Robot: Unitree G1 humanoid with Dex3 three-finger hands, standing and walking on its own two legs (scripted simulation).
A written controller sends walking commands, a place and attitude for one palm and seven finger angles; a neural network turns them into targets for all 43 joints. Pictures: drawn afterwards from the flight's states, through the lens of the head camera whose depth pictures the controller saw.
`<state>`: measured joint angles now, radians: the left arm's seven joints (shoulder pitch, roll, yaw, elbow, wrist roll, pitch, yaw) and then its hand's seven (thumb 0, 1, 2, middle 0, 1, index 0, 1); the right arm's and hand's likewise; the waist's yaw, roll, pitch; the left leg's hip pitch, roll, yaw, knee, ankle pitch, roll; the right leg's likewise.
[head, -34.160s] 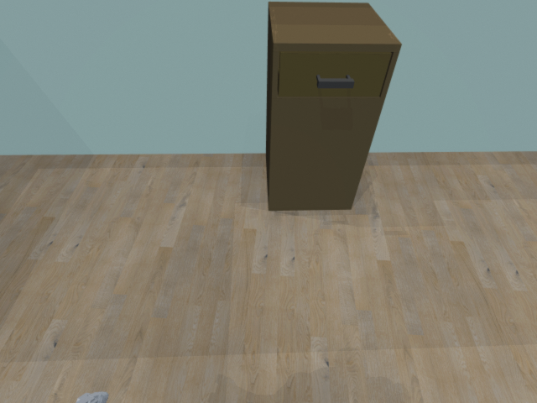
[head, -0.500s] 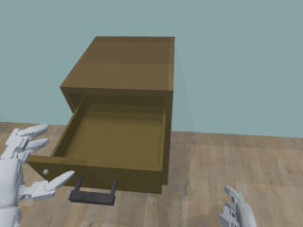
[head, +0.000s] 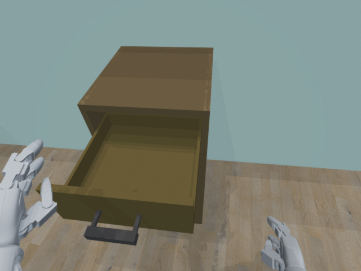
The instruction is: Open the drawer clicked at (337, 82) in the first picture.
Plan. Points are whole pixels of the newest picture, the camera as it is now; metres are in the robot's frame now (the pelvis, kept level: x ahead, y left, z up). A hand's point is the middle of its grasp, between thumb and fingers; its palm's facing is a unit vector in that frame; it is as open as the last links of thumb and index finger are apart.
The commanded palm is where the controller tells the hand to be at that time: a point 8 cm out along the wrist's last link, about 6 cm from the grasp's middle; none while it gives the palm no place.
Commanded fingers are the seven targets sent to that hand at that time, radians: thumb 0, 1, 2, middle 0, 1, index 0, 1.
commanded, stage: step back with the hand held close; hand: left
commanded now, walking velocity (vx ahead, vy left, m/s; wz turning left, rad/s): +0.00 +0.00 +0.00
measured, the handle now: (114, 226) +0.23 +0.20 -0.05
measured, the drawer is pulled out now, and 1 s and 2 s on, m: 0.29 0.29 0.29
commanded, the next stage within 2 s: stop stepping back and stand still in 1.36 s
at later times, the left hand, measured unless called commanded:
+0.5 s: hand (32, 224) +0.15 +0.25 +0.14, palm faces +0.24 -0.81 -0.53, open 7.4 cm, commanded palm +0.08 +0.30 +0.18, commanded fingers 0.00 0.90 0.90 -0.20 -0.30 -0.20 -0.30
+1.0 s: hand out of the picture +0.09 +0.28 +0.16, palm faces +0.39 -0.81 -0.45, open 7.4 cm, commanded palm +0.01 +0.31 +0.18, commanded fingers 0.00 0.90 0.90 -0.20 -0.30 -0.20 -0.30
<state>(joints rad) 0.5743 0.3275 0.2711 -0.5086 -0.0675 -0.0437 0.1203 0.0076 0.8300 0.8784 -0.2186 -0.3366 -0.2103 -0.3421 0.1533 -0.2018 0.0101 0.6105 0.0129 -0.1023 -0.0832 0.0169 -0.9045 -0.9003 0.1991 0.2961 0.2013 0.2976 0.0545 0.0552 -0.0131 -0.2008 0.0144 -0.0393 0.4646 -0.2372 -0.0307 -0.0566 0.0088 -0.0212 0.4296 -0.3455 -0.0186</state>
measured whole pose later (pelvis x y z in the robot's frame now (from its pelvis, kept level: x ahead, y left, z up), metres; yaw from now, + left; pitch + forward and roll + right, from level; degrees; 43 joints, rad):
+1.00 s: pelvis -0.11 +0.03 -0.02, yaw +3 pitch +1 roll -3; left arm 0.60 0.43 0.41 -0.67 -0.05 -0.17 0.15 0.01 0.88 0.90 -0.22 -0.30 -0.21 -0.31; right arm 0.17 -0.18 0.00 0.57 0.01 -0.06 -0.08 0.02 -0.90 -0.90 0.20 0.30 0.20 0.30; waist -0.01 -0.01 0.03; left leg -0.50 0.01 -0.08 0.60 -0.12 0.00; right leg -0.37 0.04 -0.03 0.75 -0.43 0.00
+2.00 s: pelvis -0.27 -0.06 +0.00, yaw +4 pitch +1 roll +1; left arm 0.67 0.37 0.30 -0.60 -0.03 -0.17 0.16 0.01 0.88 0.90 -0.22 -0.30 -0.21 -0.31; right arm 0.24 -0.27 -0.04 0.61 0.01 -0.07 -0.05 0.02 -0.91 -0.90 0.20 0.30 0.20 0.30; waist -0.03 -0.03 0.04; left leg -0.18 0.02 0.04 0.44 -0.27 -0.01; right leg -0.27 -0.01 -0.14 0.50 -0.25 -0.07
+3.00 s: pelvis -0.29 -0.04 +0.00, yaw +4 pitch -2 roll +0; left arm 0.28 0.17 0.04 0.80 0.01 0.06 0.03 -0.02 0.98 0.90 -0.21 -0.30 -0.20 -0.30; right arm 0.26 -0.18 0.01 0.89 -0.02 0.02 -0.02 0.01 -0.91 -0.90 0.20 0.30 0.20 0.30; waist -0.01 -0.06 0.09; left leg -0.20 0.01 0.04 0.53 -0.29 0.01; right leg -0.27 -0.02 -0.14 0.53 -0.24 -0.05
